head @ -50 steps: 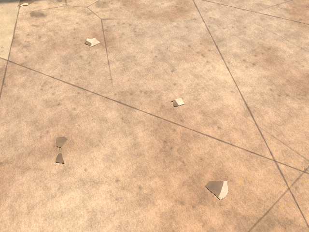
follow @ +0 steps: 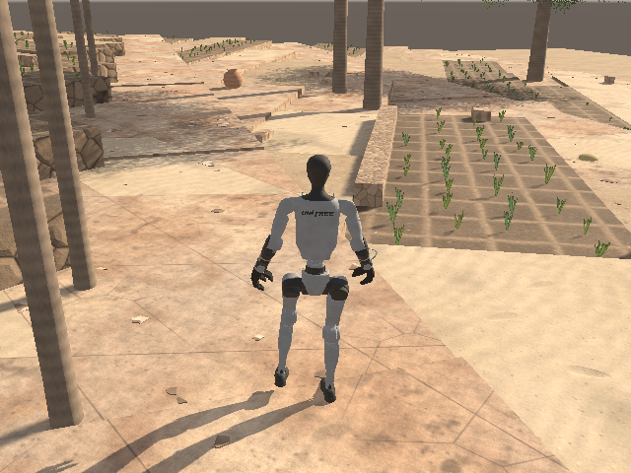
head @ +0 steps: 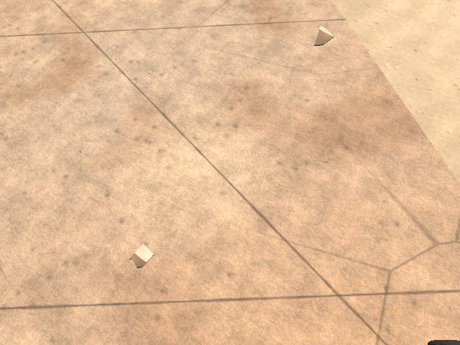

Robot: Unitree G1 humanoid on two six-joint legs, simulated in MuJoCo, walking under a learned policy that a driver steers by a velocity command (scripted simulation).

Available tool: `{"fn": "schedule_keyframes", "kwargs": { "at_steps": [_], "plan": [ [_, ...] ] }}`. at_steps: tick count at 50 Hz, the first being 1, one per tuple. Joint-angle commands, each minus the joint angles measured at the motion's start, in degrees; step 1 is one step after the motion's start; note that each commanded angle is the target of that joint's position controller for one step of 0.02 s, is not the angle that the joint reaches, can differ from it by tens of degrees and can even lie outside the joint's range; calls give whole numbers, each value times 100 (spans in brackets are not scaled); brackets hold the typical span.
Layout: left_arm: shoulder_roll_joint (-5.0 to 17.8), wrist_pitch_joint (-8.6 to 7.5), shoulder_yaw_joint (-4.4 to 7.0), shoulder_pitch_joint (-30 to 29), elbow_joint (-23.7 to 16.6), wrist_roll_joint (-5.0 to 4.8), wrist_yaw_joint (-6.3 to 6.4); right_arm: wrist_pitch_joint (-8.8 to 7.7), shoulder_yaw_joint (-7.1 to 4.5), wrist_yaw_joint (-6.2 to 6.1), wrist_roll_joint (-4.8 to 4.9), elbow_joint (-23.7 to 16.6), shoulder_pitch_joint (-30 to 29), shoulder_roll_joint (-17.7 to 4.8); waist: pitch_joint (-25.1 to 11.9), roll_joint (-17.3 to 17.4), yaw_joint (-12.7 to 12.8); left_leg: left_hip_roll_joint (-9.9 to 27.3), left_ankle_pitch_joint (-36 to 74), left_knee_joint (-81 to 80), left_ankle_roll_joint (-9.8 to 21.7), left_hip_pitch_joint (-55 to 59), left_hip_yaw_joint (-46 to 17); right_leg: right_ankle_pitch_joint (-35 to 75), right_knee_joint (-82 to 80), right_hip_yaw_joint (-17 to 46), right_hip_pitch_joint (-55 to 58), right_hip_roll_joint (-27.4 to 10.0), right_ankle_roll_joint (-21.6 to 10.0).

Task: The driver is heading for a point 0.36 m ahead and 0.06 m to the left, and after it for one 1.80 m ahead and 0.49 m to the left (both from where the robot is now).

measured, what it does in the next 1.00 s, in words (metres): walks ahead: left foot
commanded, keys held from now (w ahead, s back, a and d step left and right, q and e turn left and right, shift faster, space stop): no key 0.50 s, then w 0.12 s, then w+q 0.38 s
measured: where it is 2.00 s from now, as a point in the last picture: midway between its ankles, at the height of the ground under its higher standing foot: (182, 241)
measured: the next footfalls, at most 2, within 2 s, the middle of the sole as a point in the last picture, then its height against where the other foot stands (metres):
left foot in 0.18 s outside the picture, level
right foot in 1.22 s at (255, 288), level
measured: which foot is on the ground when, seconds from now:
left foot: up 0.00-0.16, down 0.18-1.00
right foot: down 0.00-0.80, up 0.82-1.00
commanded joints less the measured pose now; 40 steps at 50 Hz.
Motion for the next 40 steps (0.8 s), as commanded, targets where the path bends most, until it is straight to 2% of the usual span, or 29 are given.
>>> {"fn": "schedule_keyframes", "kwargs": {
  "at_steps": [1,4,7,9,10,11,12,13,14,15,16,17,19,20,22,25,26,27,29,30,32,33,35,37,38,39,40],
  "plan": [
    [772,-31,196,-175,-369,-21,166,-6,-94,52,28,-98,545,-406,-1388,-607,-196,-78,928,-453,-78,747,72,3095,-165,872,573,-1369,-970],
    [693,18,164,-75,-247,-5,203,-23,-45,128,64,-223,112,-325,-1078,-700,5,-98,1239,-1508,-40,928,16,1941,-45,985,451,-1300,-865],
    [618,26,128,66,-164,52,185,-57,-100,220,55,-247,56,-416,-991,-788,105,-202,1108,-2183,60,1257,-27,1184,451,1368,469,-1355,-888],
    [481,24,68,-57,-162,64,193,-109,-115,247,47,-189,277,-328,-905,-791,-95,-187,1510,-2988,236,1763,59,873,926,1459,344,-1195,-713],
    [313,10,5,-56,-151,74,198,-154,-108,255,7,-110,473,-260,-889,-691,-201,-113,2289,-3525,348,2271,186,616,1295,1321,184,-942,-495],
    [16,-42,-74,171,-158,123,181,-204,-127,278,-176,-94,360,-470,-1032,44,8,211,3577,-3256,455,2733,-222,143,1594,619,-241,-489,-82],
    [29,-73,-84,498,-56,70,182,-233,-109,246,-283,-45,474,-408,-1103,952,95,820,4230,-3370,1008,2940,-1088,-1005,2017,214,-544,-224,285],
    [261,-64,-32,505,-33,44,156,-255,29,217,-223,-44,393,22,-1176,1160,83,1232,4379,-3341,1362,3075,-1617,-1324,1913,259,-514,-486,504],
    [378,-32,9,400,35,39,134,-255,73,240,-162,-69,293,94,-1094,960,-2,1093,4413,-3324,1376,3050,-1450,-1353,1729,241,-367,-550,538],
    [318,15,17,384,105,70,137,-220,11,253,-116,-44,192,-110,-1155,744,59,1004,3873,-3308,1282,2993,-1349,-1033,1371,171,-103,-584,514],
    [316,71,35,353,159,76,131,-205,-24,261,-60,-62,145,-245,-1050,565,32,855,3467,-3372,1187,2725,-1155,-571,997,194,223,-598,434],
    [314,114,53,291,200,67,119,-207,-46,262,-27,-38,164,-306,-972,417,-11,640,3206,-3369,1047,2591,-880,-208,764,232,474,-593,336],
    [316,168,77,257,266,50,108,-224,-72,274,3,29,316,-276,-1032,233,-133,270,2746,-3288,798,2606,-475,385,578,315,759,-672,156],
    [294,177,87,281,333,40,105,-226,-60,268,9,43,350,-165,-1010,47,-177,109,2493,-3258,672,2737,-286,304,550,366,601,-725,81],
    [85,147,57,300,425,42,109,-200,-43,243,33,82,258,-6,-877,-59,-147,-3,2297,-3200,521,2915,-141,92,398,393,338,-774,61],
    [50,75,77,339,550,45,157,-164,-53,210,32,155,259,92,-685,-203,-175,-60,2392,-3164,468,3054,-65,-12,306,359,91,-784,119],
    [17,67,81,466,642,45,173,-149,-51,205,29,217,316,140,-744,-224,-158,-107,1865,-3186,463,3119,-41,-488,218,341,78,-785,120],
    [29,72,94,562,715,36,189,-119,-55,189,47,230,277,151,-630,-269,-141,-173,1029,-3192,447,3062,-24,-1188,88,358,-42,-795,86],
    [167,61,146,653,758,8,241,-80,-86,124,108,188,125,44,-204,-434,-67,-318,-334,-3044,424,2608,48,-2431,-197,520,-280,-885,-83],
    [240,18,169,696,750,-16,268,-110,-101,97,143,162,53,-8,-9,-493,-4,-377,-568,-2893,440,2352,101,-2625,-394,697,-309,-1009,-201],
    [414,-120,233,675,787,-62,299,-235,-105,94,223,200,106,80,228,-820,-28,-529,-164,-2521,482,2001,393,-2423,-693,1127,-62,-1387,-416],
    [482,-190,271,617,814,-76,300,-276,-115,115,258,248,180,97,315,-947,-50,-488,-91,-2470,542,1842,406,-2171,-663,1263,120,-1578,-492],
    [453,-286,297,681,905,-142,280,-316,-135,172,322,316,256,86,333,-875,-25,-367,-179,-2749,669,1664,351,-1733,-505,1193,619,-1731,-471],
    [458,-322,316,752,998,-176,247,-346,-167,228,319,388,297,90,234,-699,-24,-492,-57,-3152,741,1812,519,-1230,-223,828,1041,-1597,-302],
    [463,-329,324,726,1018,-157,238,-357,-204,246,311,456,434,63,102,-644,-87,-577,58,-3286,793,2089,546,-828,58,553,1140,-1448,-187],
    [457,-347,326,604,988,-115,232,-366,-266,265,302,564,762,-12,-99,-516,-249,-593,259,-3392,906,2574,366,-131,648,192,1053,-1224,-34],
    [417,-393,326,337,839,-56,230,-372,-372,292,269,720,1350,-277,-364,15,-484,-229,639,-3598,1173,3347,-550,518,1871,-240,489,-888,232]
  ]
}}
